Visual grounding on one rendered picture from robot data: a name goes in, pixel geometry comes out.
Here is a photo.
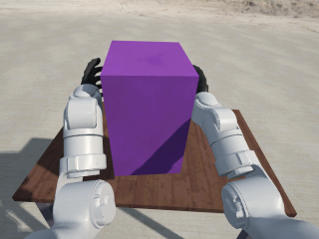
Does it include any robot left upper arm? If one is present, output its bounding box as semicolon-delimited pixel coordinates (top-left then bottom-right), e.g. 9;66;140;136
24;179;117;239

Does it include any robot right upper arm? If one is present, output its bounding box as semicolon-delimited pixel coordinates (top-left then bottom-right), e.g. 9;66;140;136
221;174;319;239

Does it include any carton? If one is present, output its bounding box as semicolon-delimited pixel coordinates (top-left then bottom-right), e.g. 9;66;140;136
100;40;199;176

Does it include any robot left hand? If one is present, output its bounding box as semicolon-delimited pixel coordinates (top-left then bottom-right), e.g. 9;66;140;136
81;58;103;97

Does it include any robot right hand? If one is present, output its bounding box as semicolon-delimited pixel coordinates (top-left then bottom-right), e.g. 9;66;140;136
193;65;209;94

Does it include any table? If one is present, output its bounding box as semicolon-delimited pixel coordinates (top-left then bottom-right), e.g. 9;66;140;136
12;102;297;239

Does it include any robot left forearm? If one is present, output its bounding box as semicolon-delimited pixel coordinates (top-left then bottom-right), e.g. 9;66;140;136
53;84;107;220

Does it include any robot right forearm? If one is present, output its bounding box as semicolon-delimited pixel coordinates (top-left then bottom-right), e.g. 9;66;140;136
191;92;285;211

